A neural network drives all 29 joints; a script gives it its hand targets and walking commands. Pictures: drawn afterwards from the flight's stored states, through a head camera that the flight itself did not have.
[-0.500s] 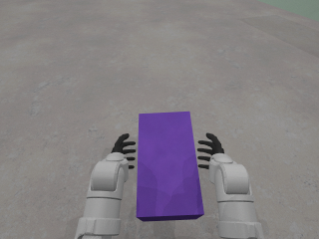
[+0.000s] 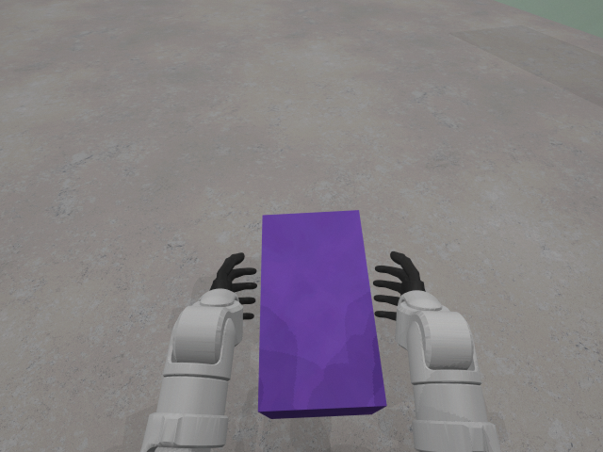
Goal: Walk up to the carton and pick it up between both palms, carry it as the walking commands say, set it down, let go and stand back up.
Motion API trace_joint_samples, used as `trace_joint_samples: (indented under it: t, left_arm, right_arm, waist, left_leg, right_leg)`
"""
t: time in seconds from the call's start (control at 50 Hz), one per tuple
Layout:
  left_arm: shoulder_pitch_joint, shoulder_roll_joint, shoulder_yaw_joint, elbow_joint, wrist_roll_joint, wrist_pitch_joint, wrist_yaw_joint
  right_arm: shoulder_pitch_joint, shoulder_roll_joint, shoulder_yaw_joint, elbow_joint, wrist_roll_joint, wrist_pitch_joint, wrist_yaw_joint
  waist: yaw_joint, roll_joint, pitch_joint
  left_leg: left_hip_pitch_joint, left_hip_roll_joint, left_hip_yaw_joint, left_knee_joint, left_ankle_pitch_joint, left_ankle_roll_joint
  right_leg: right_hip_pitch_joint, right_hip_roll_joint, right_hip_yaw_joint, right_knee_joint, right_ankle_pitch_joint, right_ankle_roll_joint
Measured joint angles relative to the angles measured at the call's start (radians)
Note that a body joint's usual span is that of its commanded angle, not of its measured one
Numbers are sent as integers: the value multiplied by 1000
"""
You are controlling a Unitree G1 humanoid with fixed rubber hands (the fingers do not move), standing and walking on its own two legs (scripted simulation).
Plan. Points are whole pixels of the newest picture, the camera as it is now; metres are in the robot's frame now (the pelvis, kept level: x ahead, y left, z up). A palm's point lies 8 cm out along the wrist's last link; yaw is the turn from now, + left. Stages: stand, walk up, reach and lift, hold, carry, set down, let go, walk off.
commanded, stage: carry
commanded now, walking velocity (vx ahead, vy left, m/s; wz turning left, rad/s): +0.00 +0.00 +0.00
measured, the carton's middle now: (315, 312) +0.34 +0.00 -0.03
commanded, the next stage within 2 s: none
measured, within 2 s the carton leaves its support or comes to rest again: neither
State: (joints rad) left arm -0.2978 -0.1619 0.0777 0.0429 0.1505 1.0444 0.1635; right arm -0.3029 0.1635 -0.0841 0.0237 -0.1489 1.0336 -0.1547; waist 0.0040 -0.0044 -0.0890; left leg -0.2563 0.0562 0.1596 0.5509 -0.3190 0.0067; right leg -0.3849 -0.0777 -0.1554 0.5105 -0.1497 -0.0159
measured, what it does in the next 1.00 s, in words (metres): shifts its weight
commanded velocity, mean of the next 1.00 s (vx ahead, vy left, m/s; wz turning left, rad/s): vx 0.16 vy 0.00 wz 0.00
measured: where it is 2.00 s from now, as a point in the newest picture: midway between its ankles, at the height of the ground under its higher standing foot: (310, 350)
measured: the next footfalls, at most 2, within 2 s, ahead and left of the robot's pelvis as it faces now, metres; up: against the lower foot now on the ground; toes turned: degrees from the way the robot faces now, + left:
right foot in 1.32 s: +0.28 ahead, -0.08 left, +0.00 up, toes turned -9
left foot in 1.72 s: +0.65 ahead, +0.11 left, +0.00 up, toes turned +12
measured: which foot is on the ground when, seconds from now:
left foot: down 0.00-1.00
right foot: down 0.00-1.00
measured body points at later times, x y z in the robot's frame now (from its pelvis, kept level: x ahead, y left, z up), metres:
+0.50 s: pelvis +0.00 +0.00 +0.00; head -0.01 +0.01 +0.45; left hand +0.31 +0.13 +0.06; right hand +0.31 -0.12 +0.06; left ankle -0.02 +0.11 -0.73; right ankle +0.07 -0.12 -0.73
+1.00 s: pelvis +0.07 -0.01 +0.00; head +0.03 -0.01 +0.45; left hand +0.35 +0.12 +0.09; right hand +0.36 -0.12 +0.09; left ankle -0.02 +0.11 -0.73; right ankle +0.07 -0.12 -0.73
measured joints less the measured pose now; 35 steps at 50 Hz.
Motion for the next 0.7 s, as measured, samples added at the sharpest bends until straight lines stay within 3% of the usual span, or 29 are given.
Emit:
trace_joint_samples:
  t: [0.7]
  left_arm:
    - [13,3,-11,-7,-4,-7,1]
  right_arm:
    - [12,-3,2,-7,7,-10,4]
  waist:
    - [1,1,2]
  left_leg:
    - [6,-3,4,9,-15,6]
  right_leg:
    - [3,-4,6,11,-12,9]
